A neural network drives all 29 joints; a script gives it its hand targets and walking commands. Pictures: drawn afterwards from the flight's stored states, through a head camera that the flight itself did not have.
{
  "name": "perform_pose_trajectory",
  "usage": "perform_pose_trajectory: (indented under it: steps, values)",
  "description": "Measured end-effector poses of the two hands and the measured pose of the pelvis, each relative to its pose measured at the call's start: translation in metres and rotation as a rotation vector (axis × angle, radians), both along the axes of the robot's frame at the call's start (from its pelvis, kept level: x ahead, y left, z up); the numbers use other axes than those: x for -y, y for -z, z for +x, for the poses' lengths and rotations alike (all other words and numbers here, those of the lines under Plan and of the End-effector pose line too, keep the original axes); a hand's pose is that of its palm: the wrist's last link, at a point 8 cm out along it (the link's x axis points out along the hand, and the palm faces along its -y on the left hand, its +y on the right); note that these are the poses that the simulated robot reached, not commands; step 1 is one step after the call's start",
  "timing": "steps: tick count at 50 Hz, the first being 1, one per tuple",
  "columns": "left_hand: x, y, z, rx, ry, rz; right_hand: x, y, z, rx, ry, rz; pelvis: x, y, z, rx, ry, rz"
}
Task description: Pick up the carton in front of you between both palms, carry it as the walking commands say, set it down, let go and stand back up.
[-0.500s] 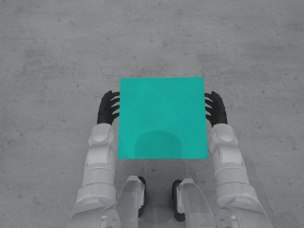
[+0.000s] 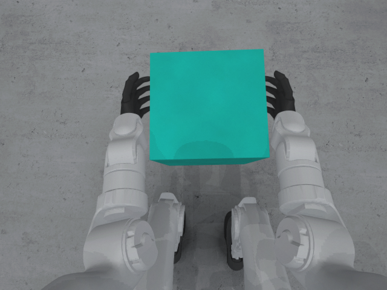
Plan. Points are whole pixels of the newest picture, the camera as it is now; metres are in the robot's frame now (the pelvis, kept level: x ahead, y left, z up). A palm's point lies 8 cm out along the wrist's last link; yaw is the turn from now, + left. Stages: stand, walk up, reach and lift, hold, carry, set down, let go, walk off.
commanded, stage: set down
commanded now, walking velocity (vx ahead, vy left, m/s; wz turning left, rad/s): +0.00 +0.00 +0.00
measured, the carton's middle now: (206, 119) +0.46 +0.02 -0.16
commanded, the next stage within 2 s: none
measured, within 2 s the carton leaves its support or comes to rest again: rests again in 1.32 s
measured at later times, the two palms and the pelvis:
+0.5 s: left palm (147, 124) +0.47 +0.17 -0.24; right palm (258, 119) +0.50 -0.12 -0.24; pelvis -0.02 +0.00 -0.12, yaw +0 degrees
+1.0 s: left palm (151, 124) +0.49 +0.18 -0.32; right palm (249, 122) +0.51 -0.12 -0.33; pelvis -0.02 +0.00 -0.18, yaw +1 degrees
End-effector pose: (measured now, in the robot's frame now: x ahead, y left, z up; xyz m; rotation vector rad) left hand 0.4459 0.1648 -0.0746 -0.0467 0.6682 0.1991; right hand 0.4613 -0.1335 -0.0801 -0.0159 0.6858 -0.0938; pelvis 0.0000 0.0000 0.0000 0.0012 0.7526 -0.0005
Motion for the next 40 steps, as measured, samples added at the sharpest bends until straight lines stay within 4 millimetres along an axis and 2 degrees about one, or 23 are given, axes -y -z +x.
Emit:
perform_pose_trajectory:
  steps: [15, 33, 36, 40]
  values:
    - [-0.005, 0.100, 0.015, -0.014, -0.018, 0.002, -0.006, 0.099, 0.022, -0.014, -0.028, -0.008, 0.000, 0.075, -0.013, -0.054, -0.001, -0.001]
    - [-0.011, 0.217, 0.032, -0.050, -0.023, 0.014, -0.012, 0.217, 0.046, -0.047, -0.075, -0.033, 0.000, 0.151, -0.023, -0.019, 0.003, 0.002]
    - [-0.016, 0.226, 0.041, -0.065, -0.008, 0.036, -0.016, 0.234, 0.049, -0.060, -0.086, -0.035, 0.001, 0.161, -0.022, -0.005, -0.001, 0.003]
    - [-0.022, 0.231, 0.048, -0.054, -0.018, 0.037, -0.021, 0.244, 0.055, -0.049, -0.095, -0.031, 0.001, 0.170, -0.019, 0.009, -0.008, 0.003]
